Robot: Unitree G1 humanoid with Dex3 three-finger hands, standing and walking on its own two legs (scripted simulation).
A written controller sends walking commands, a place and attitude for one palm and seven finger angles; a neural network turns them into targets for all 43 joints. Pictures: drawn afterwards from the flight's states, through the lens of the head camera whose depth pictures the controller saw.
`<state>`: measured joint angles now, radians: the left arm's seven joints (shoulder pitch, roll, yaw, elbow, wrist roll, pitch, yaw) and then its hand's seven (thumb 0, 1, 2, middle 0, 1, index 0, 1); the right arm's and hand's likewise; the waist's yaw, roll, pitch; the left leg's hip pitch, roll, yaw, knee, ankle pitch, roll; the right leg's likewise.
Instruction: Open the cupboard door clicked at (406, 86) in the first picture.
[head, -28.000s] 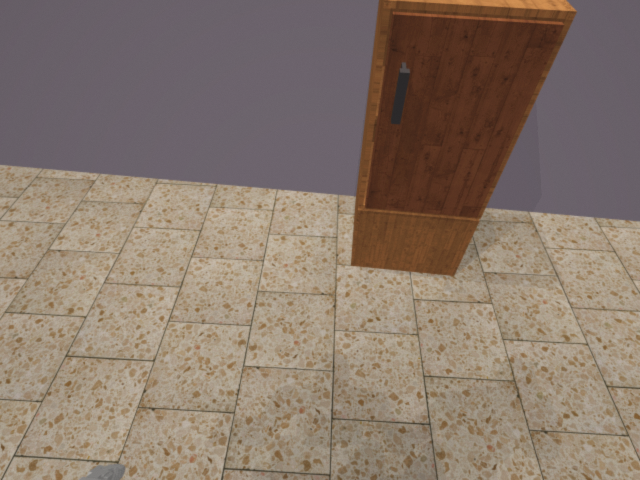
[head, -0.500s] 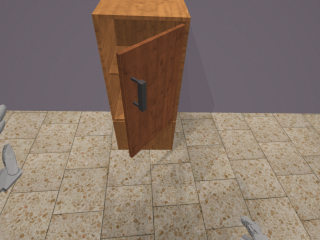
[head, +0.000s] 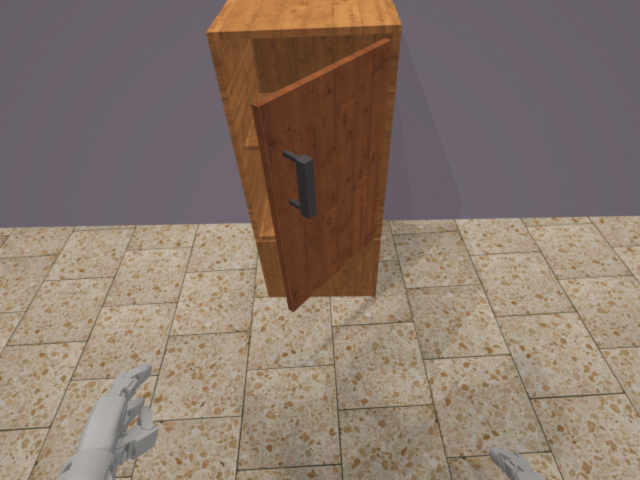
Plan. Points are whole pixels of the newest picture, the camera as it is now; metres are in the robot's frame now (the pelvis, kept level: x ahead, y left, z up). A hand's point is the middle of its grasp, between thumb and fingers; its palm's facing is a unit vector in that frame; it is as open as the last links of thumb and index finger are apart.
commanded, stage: let the arm hang, fingers relaxed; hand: left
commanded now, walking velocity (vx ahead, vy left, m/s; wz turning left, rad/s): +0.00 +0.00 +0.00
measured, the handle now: (298, 184) +0.64 +0.07 +0.02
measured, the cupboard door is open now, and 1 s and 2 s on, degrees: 49 49 49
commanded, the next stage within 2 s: look to check the result in 0.94 s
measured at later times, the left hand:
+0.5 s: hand out of the picture -0.05 +0.20 -0.15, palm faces +0.03 -0.96 -0.26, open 7.3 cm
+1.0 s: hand out of the picture +0.04 +0.18 -0.15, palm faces +0.01 -0.97 -0.23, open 7.4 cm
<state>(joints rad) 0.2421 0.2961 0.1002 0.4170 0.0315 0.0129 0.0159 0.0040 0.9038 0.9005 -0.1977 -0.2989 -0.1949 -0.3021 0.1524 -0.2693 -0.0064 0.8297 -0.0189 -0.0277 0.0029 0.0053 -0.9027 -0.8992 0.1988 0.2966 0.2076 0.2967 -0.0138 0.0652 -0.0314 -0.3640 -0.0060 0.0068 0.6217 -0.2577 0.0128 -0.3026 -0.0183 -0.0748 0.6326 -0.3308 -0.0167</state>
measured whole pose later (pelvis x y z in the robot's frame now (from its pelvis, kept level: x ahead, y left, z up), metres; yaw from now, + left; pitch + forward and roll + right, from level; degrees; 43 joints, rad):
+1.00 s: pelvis +0.00 -0.01 +0.02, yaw +0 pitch -2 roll +0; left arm 0.19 0.18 0.02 1.14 0.01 -0.01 0.02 0.00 0.91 0.90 -0.20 -0.30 -0.20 -0.30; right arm 0.21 -0.19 -0.01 1.13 -0.02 0.01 -0.02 0.00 -0.91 -0.90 0.20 0.30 0.20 0.30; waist -0.01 0.02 0.06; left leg -0.21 0.01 0.01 0.39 -0.14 0.00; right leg -0.16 0.00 -0.07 0.41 -0.22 -0.03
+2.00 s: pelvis +0.01 -0.02 +0.01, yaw -10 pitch +0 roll +2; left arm 0.19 0.21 0.07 1.03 0.02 0.06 -0.01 0.01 0.91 0.90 -0.20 -0.30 -0.20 -0.30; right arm 0.20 -0.19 -0.05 1.02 -0.03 0.03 -0.04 0.00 -0.91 -0.90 0.20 0.30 0.21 0.30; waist 0.01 -0.01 0.10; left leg -0.25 0.07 0.15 0.52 -0.25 -0.02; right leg -0.32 0.03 0.02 0.71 -0.40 -0.03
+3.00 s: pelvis -0.02 -0.04 +0.00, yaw -44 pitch +2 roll +0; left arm 0.14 0.27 0.08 0.90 0.02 0.08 -0.04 0.01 0.91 0.90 -0.20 -0.30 -0.20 -0.30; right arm 0.26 -0.25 -0.03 0.89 -0.03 0.00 -0.03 0.00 -0.91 -0.90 0.20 0.30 0.20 0.30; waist -0.02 -0.04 0.09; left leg -0.31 0.08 0.05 0.58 -0.30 -0.03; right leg -0.51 0.04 0.04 0.95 -0.45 0.02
